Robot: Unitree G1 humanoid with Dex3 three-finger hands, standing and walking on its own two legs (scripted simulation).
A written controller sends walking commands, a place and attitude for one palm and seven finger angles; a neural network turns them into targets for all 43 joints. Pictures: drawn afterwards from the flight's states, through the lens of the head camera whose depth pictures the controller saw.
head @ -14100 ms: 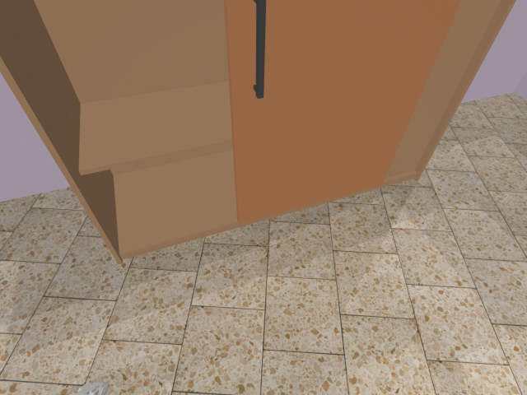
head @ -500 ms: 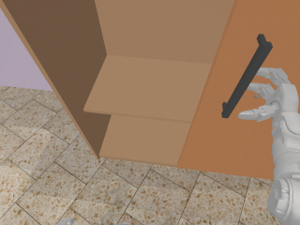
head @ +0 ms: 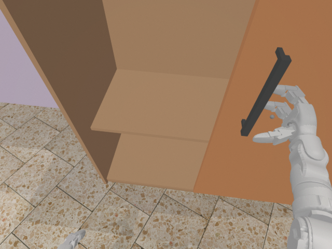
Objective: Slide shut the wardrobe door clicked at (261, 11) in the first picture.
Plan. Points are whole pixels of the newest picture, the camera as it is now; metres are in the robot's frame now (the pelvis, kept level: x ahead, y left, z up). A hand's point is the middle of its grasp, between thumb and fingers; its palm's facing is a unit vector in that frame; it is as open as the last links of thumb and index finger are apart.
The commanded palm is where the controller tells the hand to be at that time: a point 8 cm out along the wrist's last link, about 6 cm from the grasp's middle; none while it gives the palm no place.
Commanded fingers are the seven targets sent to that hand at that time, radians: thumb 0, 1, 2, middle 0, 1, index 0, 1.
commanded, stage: slide the fingers in behind the handle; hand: right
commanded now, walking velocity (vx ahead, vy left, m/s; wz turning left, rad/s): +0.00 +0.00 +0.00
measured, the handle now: (259, 98) +0.49 -0.18 +0.10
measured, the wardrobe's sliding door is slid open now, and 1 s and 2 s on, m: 0.53 0.53 0.53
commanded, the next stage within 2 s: grip the handle and tug to test in 1.14 s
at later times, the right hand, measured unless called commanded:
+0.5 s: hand (257, 113) +0.43 -0.17 +0.11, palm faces +0.02 +1.00 +0.00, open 14.0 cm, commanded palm +0.40 -0.22 +0.11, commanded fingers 0.00 0.50 -0.30 0.30 1.20 0.30 1.20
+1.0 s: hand (256, 113) +0.43 -0.16 +0.11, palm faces +0.04 +1.00 +0.00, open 14.4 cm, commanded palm +0.40 -0.21 +0.11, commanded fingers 0.00 0.50 -0.30 0.30 1.20 0.30 1.20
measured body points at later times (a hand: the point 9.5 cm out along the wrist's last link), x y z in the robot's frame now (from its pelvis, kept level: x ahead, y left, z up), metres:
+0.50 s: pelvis +0.00 +0.00 +0.00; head +0.04 +0.01 +0.45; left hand +0.07 +0.26 -0.12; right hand +0.42 -0.22 +0.11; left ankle +0.00 +0.12 -0.72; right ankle -0.01 -0.11 -0.72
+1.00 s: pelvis +0.01 +0.01 +0.00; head +0.04 +0.01 +0.45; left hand +0.10 +0.27 -0.11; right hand +0.42 -0.22 +0.11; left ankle +0.00 +0.12 -0.72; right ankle -0.01 -0.11 -0.72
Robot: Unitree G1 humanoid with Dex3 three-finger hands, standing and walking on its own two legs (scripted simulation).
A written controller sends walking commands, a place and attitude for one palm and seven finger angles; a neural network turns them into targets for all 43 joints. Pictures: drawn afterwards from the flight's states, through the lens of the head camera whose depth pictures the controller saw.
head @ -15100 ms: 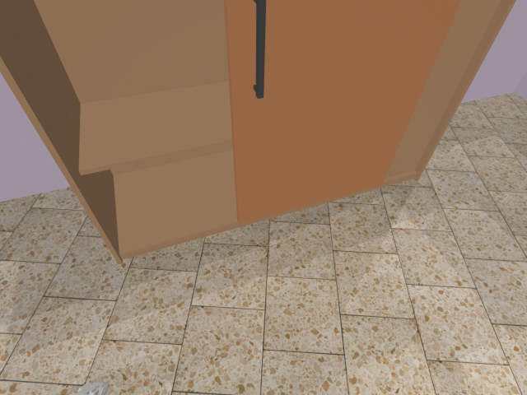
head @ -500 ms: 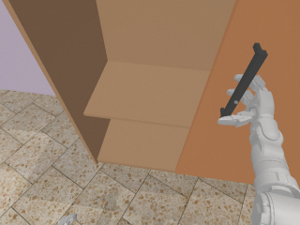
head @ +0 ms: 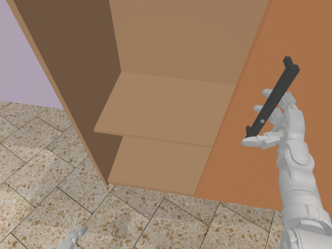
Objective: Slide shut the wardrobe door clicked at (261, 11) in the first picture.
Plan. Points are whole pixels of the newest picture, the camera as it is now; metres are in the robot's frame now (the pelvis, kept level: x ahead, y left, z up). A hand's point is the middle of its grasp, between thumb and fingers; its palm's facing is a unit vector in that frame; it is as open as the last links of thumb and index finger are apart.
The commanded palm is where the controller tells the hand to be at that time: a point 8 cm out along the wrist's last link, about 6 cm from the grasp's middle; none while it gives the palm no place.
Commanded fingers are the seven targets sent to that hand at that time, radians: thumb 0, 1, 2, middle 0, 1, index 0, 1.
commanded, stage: slide the fingers in behind the handle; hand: right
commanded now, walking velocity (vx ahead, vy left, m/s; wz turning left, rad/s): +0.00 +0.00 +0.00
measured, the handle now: (265, 106) +0.48 -0.20 +0.10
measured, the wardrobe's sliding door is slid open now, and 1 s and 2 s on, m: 0.53 0.53 0.53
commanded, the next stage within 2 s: grip the handle and tug to test in 0.14 s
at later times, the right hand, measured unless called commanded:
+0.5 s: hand (263, 120) +0.42 -0.18 +0.11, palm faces +0.05 +1.00 +0.00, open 12.7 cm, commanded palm +0.38 -0.23 +0.11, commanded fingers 0.00 -0.15 -0.58 0.37 1.29 0.37 1.29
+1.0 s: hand (262, 119) +0.42 -0.18 +0.11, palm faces +0.06 +1.00 +0.00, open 6.1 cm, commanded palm +0.38 -0.23 +0.11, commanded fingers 0.00 -0.90 -0.90 0.45 1.40 0.45 1.40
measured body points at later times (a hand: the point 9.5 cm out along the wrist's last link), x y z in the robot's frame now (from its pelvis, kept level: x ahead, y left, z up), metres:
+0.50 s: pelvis +0.00 -0.01 +0.00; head +0.03 +0.00 +0.45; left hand +0.09 +0.25 -0.11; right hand +0.41 -0.23 +0.11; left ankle -0.01 +0.12 -0.72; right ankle -0.02 -0.11 -0.72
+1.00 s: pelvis +0.00 -0.01 +0.00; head +0.04 +0.00 +0.45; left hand +0.09 +0.25 -0.11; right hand +0.41 -0.23 +0.11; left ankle -0.01 +0.12 -0.72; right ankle -0.02 -0.11 -0.72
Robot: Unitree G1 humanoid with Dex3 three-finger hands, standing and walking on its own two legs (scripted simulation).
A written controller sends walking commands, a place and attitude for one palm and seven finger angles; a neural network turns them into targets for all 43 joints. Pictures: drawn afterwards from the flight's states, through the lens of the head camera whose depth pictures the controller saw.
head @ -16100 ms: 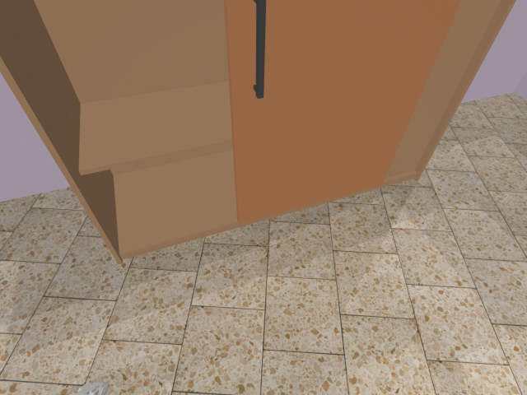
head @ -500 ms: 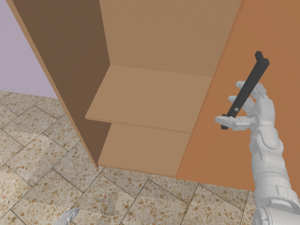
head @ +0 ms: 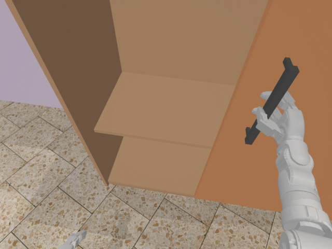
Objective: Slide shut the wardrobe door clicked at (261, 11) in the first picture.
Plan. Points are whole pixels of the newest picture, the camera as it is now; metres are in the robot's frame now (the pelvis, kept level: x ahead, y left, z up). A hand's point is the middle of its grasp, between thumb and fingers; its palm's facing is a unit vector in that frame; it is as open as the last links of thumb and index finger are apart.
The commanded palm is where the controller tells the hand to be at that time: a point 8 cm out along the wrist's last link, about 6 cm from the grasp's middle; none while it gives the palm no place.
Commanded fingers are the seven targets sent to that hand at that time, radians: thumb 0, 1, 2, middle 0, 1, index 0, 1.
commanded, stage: grip the handle and tug to test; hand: right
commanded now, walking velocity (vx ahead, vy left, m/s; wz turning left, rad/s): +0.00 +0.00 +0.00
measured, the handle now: (265, 107) +0.47 -0.20 +0.10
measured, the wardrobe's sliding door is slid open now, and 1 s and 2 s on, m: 0.53 0.53 0.52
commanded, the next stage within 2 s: tug the door sideways, standing still in 0.66 s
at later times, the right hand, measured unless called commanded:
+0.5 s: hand (261, 121) +0.41 -0.17 +0.11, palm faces +0.07 +1.00 +0.00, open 6.1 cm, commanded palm +0.36 -0.22 +0.11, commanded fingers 0.00 -0.90 -0.90 0.45 1.40 0.45 1.40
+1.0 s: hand (257, 119) +0.42 -0.17 +0.10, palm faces +0.09 +1.00 +0.00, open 5.5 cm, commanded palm +0.40 -0.19 +0.11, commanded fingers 0.00 -0.90 -0.90 0.45 1.40 0.45 1.40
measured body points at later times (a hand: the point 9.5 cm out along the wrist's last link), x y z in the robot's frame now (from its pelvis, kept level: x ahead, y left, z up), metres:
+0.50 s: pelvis +0.00 +0.00 +0.00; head +0.03 +0.01 +0.45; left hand +0.09 +0.26 -0.11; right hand +0.40 -0.23 +0.11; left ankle -0.01 +0.12 -0.73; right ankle -0.03 -0.11 -0.73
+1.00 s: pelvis +0.02 +0.00 +0.00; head +0.07 +0.00 +0.45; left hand +0.15 +0.24 -0.11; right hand +0.41 -0.22 +0.11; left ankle -0.01 +0.12 -0.72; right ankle -0.03 -0.11 -0.72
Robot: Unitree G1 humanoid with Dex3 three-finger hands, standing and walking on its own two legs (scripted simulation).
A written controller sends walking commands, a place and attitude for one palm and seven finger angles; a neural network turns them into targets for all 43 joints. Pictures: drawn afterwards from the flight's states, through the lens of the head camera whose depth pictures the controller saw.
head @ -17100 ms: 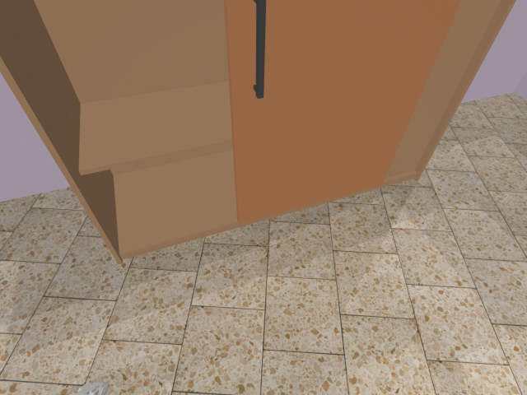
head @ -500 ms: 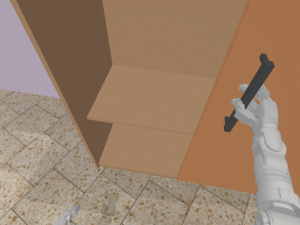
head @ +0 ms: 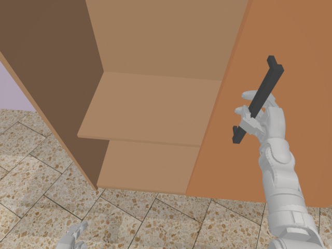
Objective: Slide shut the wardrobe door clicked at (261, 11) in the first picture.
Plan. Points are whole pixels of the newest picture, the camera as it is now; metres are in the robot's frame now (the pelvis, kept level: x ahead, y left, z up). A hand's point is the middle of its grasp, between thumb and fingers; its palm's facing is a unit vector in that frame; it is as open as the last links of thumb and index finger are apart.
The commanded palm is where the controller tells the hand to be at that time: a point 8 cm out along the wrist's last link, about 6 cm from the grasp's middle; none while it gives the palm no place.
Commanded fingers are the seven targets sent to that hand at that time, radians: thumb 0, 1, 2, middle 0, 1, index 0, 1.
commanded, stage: tug the door sideways, standing still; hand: right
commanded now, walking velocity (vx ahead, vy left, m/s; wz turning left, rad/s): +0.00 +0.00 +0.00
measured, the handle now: (251, 106) +0.46 -0.17 +0.10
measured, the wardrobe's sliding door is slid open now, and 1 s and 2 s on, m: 0.53 0.52 0.40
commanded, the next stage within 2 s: step sideways, sliding the door along in 0.58 s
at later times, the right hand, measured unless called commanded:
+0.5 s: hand (240, 119) +0.41 -0.14 +0.10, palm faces +0.11 +0.99 -0.02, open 5.6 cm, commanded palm +0.38 -0.13 +0.11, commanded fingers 0.00 -0.90 -0.90 0.45 1.40 0.45 1.40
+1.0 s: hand (237, 118) +0.41 -0.13 +0.10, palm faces +0.14 +0.97 -0.21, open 5.6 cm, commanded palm +0.39 -0.15 +0.11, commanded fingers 0.00 -0.90 -0.90 0.45 1.40 0.45 1.40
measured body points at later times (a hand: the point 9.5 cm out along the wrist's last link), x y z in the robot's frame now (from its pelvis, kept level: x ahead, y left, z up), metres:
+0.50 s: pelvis -0.03 +0.00 -0.01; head +0.02 +0.01 +0.44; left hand +0.05 +0.25 -0.14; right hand +0.39 -0.19 +0.11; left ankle -0.04 +0.13 -0.73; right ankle -0.05 -0.10 -0.73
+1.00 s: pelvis -0.02 +0.03 -0.01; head +0.03 +0.06 +0.44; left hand +0.10 +0.26 -0.14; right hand +0.40 -0.19 +0.11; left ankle -0.04 +0.13 -0.73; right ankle -0.05 -0.10 -0.73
